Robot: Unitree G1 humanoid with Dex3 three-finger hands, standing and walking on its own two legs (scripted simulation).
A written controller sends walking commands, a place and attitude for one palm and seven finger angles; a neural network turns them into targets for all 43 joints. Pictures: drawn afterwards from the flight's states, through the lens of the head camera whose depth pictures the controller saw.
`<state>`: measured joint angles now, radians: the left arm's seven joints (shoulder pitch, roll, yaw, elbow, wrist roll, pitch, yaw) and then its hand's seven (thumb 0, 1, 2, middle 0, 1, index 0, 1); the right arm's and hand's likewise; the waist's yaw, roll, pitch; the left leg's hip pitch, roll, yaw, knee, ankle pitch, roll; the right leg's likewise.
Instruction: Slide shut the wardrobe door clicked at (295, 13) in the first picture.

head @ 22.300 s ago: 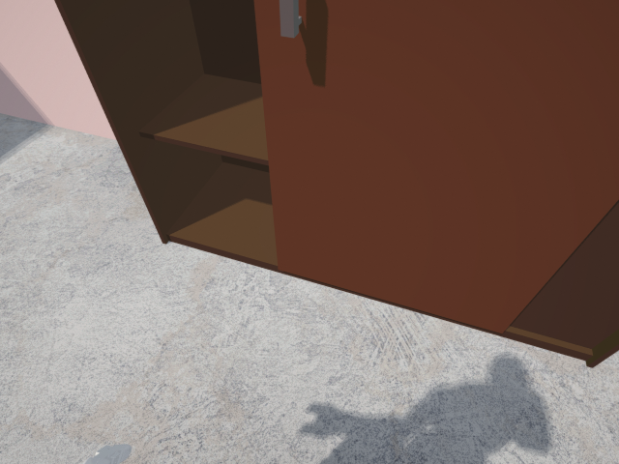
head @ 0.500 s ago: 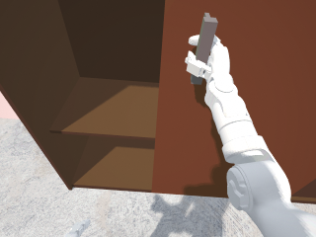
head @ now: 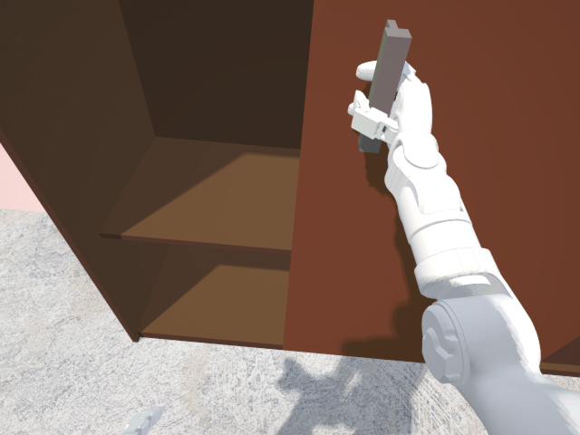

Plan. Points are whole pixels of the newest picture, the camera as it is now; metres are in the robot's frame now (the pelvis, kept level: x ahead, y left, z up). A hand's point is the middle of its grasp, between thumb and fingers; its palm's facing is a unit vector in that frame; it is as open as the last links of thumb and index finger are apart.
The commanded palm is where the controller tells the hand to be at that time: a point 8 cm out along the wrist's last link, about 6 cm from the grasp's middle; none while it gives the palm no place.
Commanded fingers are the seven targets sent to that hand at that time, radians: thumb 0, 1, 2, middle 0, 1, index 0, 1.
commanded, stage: grip the handle and tug to test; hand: right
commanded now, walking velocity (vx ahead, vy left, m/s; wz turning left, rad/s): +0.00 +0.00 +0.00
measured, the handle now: (379, 88) +0.50 -0.06 +0.26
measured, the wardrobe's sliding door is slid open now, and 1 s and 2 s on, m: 0.51 0.51 0.51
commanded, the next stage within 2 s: move the hooked fingers beside the handle in 0.16 s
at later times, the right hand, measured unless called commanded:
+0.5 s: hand (363, 114) +0.46 -0.04 +0.24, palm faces -0.04 +1.00 +0.02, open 6.3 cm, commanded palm +0.43 -0.10 +0.23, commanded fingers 0.00 -0.23 -0.61 0.38 1.30 0.38 1.30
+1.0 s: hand (379, 121) +0.46 -0.06 +0.23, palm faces -0.02 +1.00 +0.00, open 13.5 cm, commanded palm +0.44 -0.12 +0.23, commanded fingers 0.00 0.50 -0.30 0.30 1.20 0.30 1.20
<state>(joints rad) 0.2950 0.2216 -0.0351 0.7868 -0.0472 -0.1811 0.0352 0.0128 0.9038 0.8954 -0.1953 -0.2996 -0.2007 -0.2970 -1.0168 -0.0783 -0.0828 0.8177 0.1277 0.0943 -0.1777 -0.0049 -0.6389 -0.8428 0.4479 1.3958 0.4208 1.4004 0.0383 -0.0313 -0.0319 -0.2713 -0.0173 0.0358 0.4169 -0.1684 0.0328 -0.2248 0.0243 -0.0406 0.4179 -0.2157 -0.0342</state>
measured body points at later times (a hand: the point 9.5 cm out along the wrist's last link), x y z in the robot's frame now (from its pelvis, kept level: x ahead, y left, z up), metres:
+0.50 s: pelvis +0.03 +0.01 +0.00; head +0.02 +0.02 +0.45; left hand +0.17 +0.24 -0.10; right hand +0.45 -0.09 +0.24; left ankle +0.03 +0.10 -0.74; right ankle +0.00 -0.10 -0.74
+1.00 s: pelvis +0.03 +0.01 +0.00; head +0.02 +0.03 +0.45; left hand +0.18 +0.24 -0.11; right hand +0.45 -0.11 +0.23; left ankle +0.03 +0.10 -0.74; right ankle +0.00 -0.10 -0.74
